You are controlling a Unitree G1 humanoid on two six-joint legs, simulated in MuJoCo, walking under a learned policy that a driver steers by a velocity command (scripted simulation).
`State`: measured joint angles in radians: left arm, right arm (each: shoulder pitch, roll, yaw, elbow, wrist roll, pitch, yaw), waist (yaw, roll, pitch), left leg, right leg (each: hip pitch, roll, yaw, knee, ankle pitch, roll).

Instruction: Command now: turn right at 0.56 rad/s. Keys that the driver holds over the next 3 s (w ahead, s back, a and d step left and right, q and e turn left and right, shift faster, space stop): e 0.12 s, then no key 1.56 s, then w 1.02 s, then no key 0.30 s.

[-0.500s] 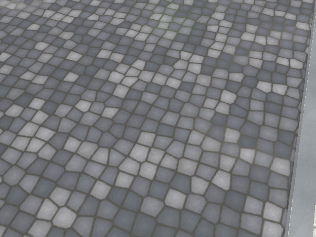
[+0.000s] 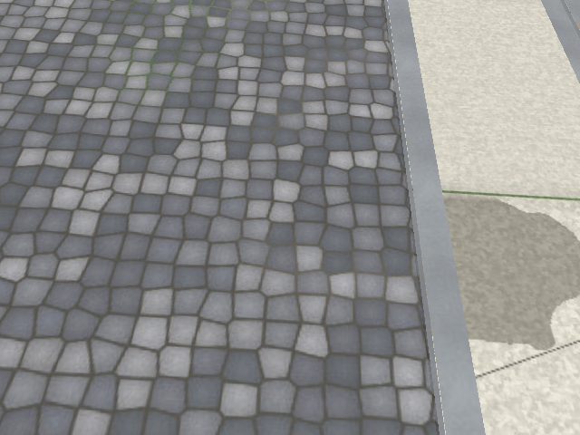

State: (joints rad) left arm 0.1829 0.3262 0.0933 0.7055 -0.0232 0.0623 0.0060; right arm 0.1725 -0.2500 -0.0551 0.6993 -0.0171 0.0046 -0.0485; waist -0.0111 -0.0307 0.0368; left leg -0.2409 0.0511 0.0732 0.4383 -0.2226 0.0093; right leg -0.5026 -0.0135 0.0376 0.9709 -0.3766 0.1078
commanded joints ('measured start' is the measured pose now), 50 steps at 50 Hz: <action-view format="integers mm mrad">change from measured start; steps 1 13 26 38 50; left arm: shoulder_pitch -65 -52 -64 -34 1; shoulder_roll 49 104 39 15 19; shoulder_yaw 1 6 -38 -34 -28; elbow -117 -120 -33 42 153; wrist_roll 1 20 22 34 28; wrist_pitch -14 -59 -61 -55 -55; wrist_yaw -16 -5 -4 5 23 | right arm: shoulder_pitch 5 -27 38 19 26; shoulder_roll -222 -179 -113 -113 -96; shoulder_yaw -67 -59 -20 -3 6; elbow -55 -36 5 31 98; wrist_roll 7 11 5 3 7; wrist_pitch -2 8 -8 -39 -36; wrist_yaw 3 3 26 26 24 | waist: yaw -34 14 -16 8 13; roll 216 -95 -58 58 27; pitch -110 -122 -75 -46 -35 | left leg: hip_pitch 154 -390 83 21 25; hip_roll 246 24 0 27 4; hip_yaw -137 -120 -95 -134 -117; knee -91 702 -52 0 -7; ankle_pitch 413 -250 117 61 87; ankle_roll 212 -85 -45 0 4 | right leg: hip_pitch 14 407 240 266 307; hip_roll -11 -227 -148 -11 -16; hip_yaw -66 203 199 66 61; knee -133 -606 -602 -525 -527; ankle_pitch -16 648 288 217 277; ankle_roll -13 -340 -275 -148 -131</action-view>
